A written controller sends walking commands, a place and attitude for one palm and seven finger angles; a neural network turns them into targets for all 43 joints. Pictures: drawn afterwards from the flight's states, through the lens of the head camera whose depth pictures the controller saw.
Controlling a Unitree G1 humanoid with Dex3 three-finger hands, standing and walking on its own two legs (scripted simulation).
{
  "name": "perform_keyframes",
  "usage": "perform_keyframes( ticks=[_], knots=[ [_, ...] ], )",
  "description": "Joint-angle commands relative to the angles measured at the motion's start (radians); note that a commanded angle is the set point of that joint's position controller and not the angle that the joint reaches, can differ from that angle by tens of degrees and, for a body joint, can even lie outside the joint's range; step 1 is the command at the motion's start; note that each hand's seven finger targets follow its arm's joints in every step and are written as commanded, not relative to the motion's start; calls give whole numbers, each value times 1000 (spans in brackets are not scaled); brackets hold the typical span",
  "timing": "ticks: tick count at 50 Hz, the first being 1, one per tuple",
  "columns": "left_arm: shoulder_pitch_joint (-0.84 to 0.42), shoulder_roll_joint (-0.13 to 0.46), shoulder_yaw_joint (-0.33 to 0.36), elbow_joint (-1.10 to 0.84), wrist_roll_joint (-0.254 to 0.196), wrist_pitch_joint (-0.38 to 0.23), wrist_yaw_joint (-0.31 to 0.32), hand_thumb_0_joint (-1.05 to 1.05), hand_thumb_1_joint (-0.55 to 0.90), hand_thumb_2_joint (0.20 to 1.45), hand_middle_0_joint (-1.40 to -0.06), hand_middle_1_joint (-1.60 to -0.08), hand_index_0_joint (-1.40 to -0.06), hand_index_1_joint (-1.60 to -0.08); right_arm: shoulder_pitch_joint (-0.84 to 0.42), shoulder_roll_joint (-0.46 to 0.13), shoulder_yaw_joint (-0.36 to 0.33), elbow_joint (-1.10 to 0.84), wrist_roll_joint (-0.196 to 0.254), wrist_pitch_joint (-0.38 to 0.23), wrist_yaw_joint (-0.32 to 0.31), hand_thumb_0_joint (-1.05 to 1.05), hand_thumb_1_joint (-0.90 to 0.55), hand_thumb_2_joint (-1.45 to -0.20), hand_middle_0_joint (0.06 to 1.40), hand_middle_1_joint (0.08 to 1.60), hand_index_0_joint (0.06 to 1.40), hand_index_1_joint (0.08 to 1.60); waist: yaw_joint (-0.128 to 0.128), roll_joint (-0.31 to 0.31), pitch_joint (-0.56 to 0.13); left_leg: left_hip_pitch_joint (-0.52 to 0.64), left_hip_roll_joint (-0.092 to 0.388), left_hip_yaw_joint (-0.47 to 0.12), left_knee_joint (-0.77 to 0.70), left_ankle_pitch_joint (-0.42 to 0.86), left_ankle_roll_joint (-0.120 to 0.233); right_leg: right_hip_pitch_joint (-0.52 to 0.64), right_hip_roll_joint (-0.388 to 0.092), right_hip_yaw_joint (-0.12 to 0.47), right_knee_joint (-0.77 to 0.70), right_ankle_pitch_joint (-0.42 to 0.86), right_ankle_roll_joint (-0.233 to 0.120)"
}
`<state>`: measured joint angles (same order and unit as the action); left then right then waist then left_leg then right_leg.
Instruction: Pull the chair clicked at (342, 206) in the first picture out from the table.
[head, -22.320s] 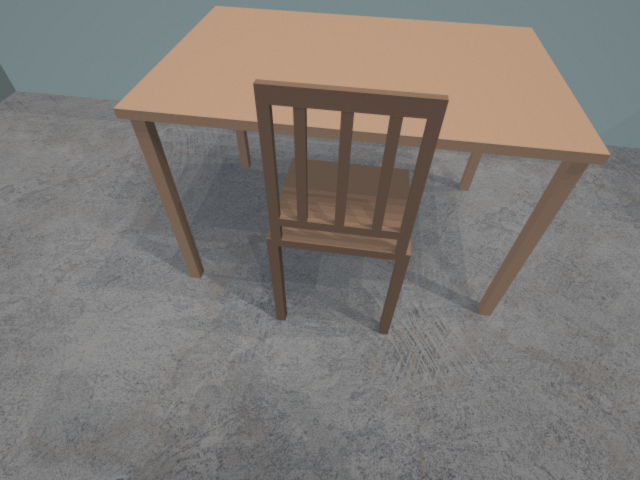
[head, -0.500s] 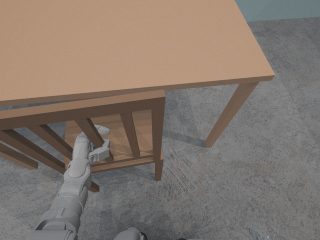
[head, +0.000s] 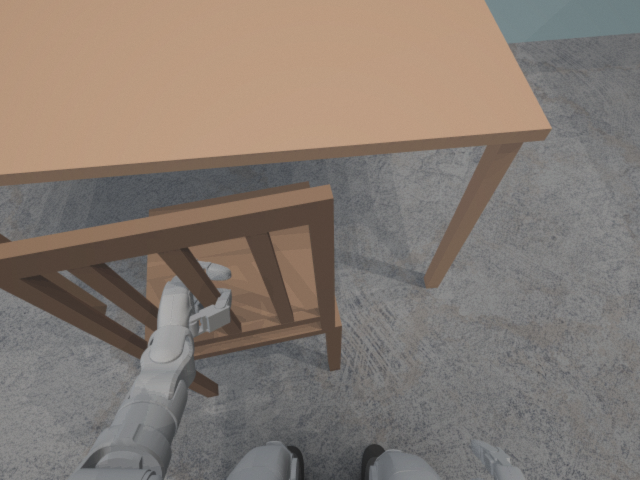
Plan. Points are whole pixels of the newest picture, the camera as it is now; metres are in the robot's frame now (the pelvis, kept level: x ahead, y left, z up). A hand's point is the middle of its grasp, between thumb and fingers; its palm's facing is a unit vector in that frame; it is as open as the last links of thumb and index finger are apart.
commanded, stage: step backward, pulling the chair out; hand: left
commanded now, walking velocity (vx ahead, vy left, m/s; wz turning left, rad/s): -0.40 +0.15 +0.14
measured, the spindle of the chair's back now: (209, 296) +0.35 +0.18 -0.08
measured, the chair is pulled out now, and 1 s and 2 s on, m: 0.13 0.27 0.40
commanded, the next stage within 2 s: none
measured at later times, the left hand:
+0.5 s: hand (222, 378) +0.24 +0.14 -0.07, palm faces -0.02 -0.99 -0.15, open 5.3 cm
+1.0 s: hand (221, 425) +0.18 +0.13 -0.07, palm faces +0.03 -0.99 -0.16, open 5.4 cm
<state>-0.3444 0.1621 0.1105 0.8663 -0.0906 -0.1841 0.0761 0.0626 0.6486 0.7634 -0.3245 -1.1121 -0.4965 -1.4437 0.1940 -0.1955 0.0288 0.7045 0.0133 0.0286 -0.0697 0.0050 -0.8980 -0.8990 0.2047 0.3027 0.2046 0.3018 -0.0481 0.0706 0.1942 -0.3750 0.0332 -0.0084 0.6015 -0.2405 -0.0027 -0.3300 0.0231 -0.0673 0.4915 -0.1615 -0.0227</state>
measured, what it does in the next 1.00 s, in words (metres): walks backwards: left foot, then right foot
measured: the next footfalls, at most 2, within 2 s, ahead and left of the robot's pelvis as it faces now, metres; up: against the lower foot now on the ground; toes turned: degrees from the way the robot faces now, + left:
left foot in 0.30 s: -0.13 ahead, +0.17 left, +0.00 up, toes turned +5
right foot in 0.94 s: -0.09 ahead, -0.11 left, +0.00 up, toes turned +1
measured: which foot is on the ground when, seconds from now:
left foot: down 0.00-0.00, up 0.02-0.28, down 0.30-1.00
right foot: down 0.00-0.78, up 0.80-0.92, down 0.94-1.00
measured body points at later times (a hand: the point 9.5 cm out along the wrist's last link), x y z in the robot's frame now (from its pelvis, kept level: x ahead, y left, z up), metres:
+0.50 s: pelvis -0.10 +0.03 -0.01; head -0.01 +0.02 +0.43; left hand +0.23 +0.19 -0.05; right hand +0.03 -0.21 -0.13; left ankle -0.15 +0.18 -0.73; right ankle +0.01 -0.10 -0.73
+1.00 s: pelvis -0.16 +0.00 +0.00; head -0.06 +0.00 +0.44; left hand +0.18 +0.19 -0.05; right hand -0.07 -0.25 -0.14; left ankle -0.16 +0.15 -0.73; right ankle -0.13 -0.11 -0.73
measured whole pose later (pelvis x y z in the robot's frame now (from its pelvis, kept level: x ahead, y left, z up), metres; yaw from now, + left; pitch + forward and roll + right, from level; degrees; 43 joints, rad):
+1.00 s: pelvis -0.16 +0.00 +0.00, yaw +4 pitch +3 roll -2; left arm -0.43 0.12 -0.01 0.92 -0.04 -0.22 0.10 0.03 0.66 0.77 -0.24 -1.14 -0.50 -1.44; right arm 0.24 -0.25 -0.03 0.72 0.01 0.03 -0.08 0.00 -0.90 -0.90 0.20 0.30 0.20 0.30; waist -0.05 0.07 0.17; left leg -0.38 0.09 -0.04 0.66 -0.27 -0.05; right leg -0.31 0.03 -0.07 0.47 -0.22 -0.01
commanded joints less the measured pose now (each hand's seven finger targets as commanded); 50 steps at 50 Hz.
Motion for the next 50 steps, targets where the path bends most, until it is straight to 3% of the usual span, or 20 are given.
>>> perform_keyframes(
  ticks=[1, 4, 10, 13, 15, 17, 18, 23, 26, 28, 29, 31, 33, 37, 39, 40, 42, 45, 47, 50],
  knots=[
    [-273, 238, -5, -99, 56, -24, 28, 0, 900, 900, -500, -1450, -500, -1450, -5, -183, -95, -87, 31, -49, -42, 0, -900, -900, 200, 300, 200, 300, 37, -211, -503, -26, -51, -93, 411, -355, -42, 183, -463, 352, -146, 483, -180],
    [-287, 228, 3, -95, 80, -24, 48, 0, 900, 900, -500, -1450, -500, -1450, -25, -177, -75, -57, 3, -54, -44, 0, -900, -900, 200, 300, 200, 300, 26, -74, -519, -67, -25, -145, 410, -301, -35, 241, -450, 282, -85, 541, -163],
    [-230, 138, -55, -80, 61, -4, 60, 0, 900, 900, -500, -1450, -500, -1450, 7, -185, -75, -62, 17, -22, -57, 0, -900, -900, 200, 300, 200, 300, 16, -181, -569, -13, -15, -56, 32, -210, -49, 388, -402, 161, -26, 723, -104],
    [-250, 87, -119, -164, 51, 11, 49, 0, 900, 900, -500, -1450, -500, -1450, 21, -196, -85, -102, 21, 9, -72, 0, -900, -900, 200, 300, 200, 300, -9, -215, -591, 98, 27, -22, -180, 68, -36, 383, -315, 100, 39, 682, -48],
    [-237, 39, -158, -210, 40, 20, 36, 0, 900, 900, -500, -1450, -500, -1450, 14, -214, -100, -148, 28, 32, -72, 0, -900, -900, 200, 300, 200, 300, -2, -107, -587, 187, 109, -67, -195, 374, -2, 278, -196, 49, 62, 506, 9],
    [-243, 16, -179, -285, 51, 5, 22, 0, 900, 900, -500, -1450, -500, -1450, 16, -205, -105, -184, 33, 41, -60, 0, -900, -900, 200, 300, 200, 300, -10, -62, -588, 206, 115, -15, -134, 432, -4, 253, -143, 28, 59, 457, 26],
    [-264, 7, -193, -325, 63, -5, 17, 0, 900, 900, -500, -1450, -500, -1450, -9, -188, -93, -193, 16, 42, -55, 0, -900, -900, 200, 300, 200, 300, -15, 52, -586, 185, 109, -15, -159, 457, -15, 247, -154, 20, 97, 491, 20],
    [-222, 12, -172, -346, 81, -23, 14, 0, 900, 900, -500, -1450, -500, -1450, -30, -175, -86, -209, -9, 35, -30, 0, -900, -900, 200, 300, 200, 300, 13, 217, -457, 73, 209, -57, -177, 472, 29, 140, -76, -6, 221, 57, 17],
    [-273, 18, -156, -258, 85, -33, 25, 0, 900, 900, -500, -1450, -500, -1450, 10, -167, -88, -159, -8, 9, -29, 0, -900, -900, 200, 300, 200, 300, 11, 98, -393, 83, 212, -60, -93, 467, 24, 129, -83, 20, 115, 143, 4],
    [-332, 58, -139, -194, 91, -54, 29, 0, 900, 900, -500, -1450, -500, -1450, 80, -163, -98, -103, -4, 4, -35, 0, -900, -900, 200, 300, 200, 300, -24, -60, -482, 126, 126, 4, 20, 390, -30, 191, -166, 83, 36, 527, -25],
    [-350, 105, -111, -161, 82, -56, 32, 0, 900, 900, -500, -1450, -500, -1450, 92, -172, -106, -80, 5, 2, -42, 0, -900, -900, 200, 300, 200, 300, -23, -170, -525, 91, 76, 32, 96, 183, -56, 226, -246, 145, 13, 611, -65],
    [-326, 113, -91, -57, 86, -60, 28, 0, 900, 900, -500, -1450, -500, -1450, 61, -148, -97, -61, 12, -16, -49, 0, -900, -900, 200, 300, 200, 300, 9, -314, -520, 14, -7, 2, 236, -293, -45, 186, -351, 210, -110, 438, -110],
    [-326, 100, -90, -18, 90, -60, 34, 0, 900, 900, -500, -1450, -500, -1450, 39, -145, -87, -57, 12, -30, -51, 0, -900, -900, 200, 300, 200, 300, 26, -303, -502, 18, -5, -29, 262, -319, -25, 129, -361, 199, -167, 136, -95],
    [-280, 45, -130, -9, 71, -61, 36, 0, 900, 900, -500, -1450, -500, -1450, 59, -168, -67, -45, 9, -36, -53, 0, -900, -900, 200, 300, 200, 300, -6, -191, -504, 130, 25, -12, -172, -113, -5, 106, -252, 76, -68, 17, -9],
    [-241, 30, -147, -57, 64, -65, 33, 0, 900, 900, -500, -1450, -500, -1450, 30, -232, -91, -97, 1, -21, -57, 0, -900, -900, 200, 300, 200, 300, 10, 132, -459, 41, 217, -259, -277, 103, 102, 83, -86, 16, 193, -29, 45],
    [-271, 25, -155, -126, 64, -64, 24, 0, 900, 900, -500, -1450, -500, -1450, -15, -183, -79, -121, -13, -12, -45, 0, -900, -900, 200, 300, 200, 300, 30, 261, -436, -48, 284, -289, -292, 213, 136, 110, -69, 26, 340, -150, 35],
    [-308, 27, -146, -191, 71, -57, 23, 0, 900, 900, -500, -1450, -500, -1450, -30, -162, -77, -122, -16, -14, -28, 0, -900, -900, 200, 300, 200, 300, 29, 247, -366, -3, 300, -249, -218, 486, 156, 44, -68, 61, 403, -264, 15],
    [-324, 3, -152, -169, 73, -63, 24, 0, 900, 900, -500, -1450, -500, -1450, 63, -178, -104, -89, -6, -31, -6, 0, -900, -900, 200, 300, 200, 300, 1, 76, -450, 344, 226, -176, 7, 830, 67, 58, -62, 46, -15, 73, -3],
    [-364, 28, -156, -152, 95, -95, 21, 0, 900, 900, -500, -1450, -500, -1450, 95, -175, -101, -72, -2, -41, -6, 0, -900, -900, 200, 300, 200, 300, -13, 43, -528, 291, 159, -92, 78, 755, 6, 241, -117, 74, -97, 503, -29],
    [-369, 131, -90, -89, 84, -93, 26, 0, 900, 900, -500, -1450, -500, -1450, 69, -186, -106, -71, 11, -33, -39, 0, -900, -900, 200, 300, 200, 300, 5, -191, -573, -49, 15, -45, 201, -150, -52, 505, -351, 232, -7, 1090, -139]
  ],
)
